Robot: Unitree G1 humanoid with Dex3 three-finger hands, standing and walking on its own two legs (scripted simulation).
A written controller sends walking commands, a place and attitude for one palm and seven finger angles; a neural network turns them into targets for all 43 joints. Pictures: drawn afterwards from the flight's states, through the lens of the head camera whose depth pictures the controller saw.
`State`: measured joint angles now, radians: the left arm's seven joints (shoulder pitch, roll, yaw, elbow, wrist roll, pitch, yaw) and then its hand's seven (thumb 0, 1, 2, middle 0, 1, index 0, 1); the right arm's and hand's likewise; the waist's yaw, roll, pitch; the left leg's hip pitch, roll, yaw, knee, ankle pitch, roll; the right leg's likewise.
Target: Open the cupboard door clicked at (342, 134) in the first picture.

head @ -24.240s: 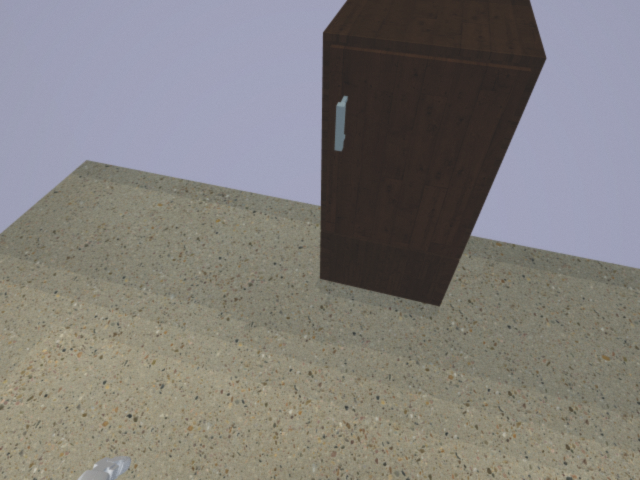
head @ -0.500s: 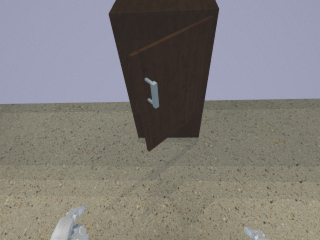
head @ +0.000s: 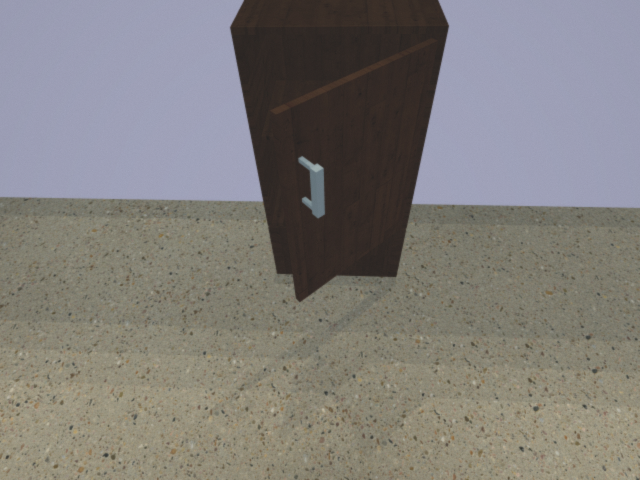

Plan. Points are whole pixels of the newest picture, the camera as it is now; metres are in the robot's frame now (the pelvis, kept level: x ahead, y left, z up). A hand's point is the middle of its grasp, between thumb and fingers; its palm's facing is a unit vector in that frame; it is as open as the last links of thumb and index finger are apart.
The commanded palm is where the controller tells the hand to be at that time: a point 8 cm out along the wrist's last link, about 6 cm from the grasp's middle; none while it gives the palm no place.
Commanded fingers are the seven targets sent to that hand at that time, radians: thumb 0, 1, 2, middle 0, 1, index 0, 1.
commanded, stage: let the arm hang, fingers relaxed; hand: left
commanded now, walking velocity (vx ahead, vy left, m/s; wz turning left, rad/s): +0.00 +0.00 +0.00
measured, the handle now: (311, 187) +0.65 +0.06 -0.04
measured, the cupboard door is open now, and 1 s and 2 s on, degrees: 43 43 43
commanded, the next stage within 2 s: look to check the result in 0.38 s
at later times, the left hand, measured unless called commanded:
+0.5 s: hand out of the picture +0.01 +0.17 -0.17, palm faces +0.04 -0.98 -0.19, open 7.4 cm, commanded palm none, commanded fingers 0.00 0.90 0.90 -0.20 -0.30 -0.20 -0.30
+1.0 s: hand out of the picture +0.03 +0.17 -0.17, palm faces +0.03 -0.98 -0.20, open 7.4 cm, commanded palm none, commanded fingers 0.00 0.90 0.90 -0.20 -0.30 -0.20 -0.30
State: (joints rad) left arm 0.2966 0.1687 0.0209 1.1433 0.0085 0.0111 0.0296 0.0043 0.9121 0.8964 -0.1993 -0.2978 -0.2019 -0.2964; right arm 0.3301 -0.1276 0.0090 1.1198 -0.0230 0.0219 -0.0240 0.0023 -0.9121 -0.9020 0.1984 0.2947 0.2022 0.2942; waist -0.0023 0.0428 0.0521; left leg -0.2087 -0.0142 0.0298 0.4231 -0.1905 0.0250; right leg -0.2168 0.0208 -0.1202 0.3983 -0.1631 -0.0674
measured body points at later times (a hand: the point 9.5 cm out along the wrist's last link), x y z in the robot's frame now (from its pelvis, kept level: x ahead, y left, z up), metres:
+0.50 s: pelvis +0.02 +0.01 +0.00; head +0.03 -0.01 +0.45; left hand +0.01 +0.22 -0.16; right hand -0.01 -0.19 -0.17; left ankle +0.02 +0.10 -0.74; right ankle +0.04 -0.08 -0.74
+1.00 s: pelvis +0.03 +0.00 +0.00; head +0.05 -0.01 +0.45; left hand +0.03 +0.22 -0.15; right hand +0.02 -0.21 -0.17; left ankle +0.02 +0.10 -0.74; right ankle +0.04 -0.08 -0.74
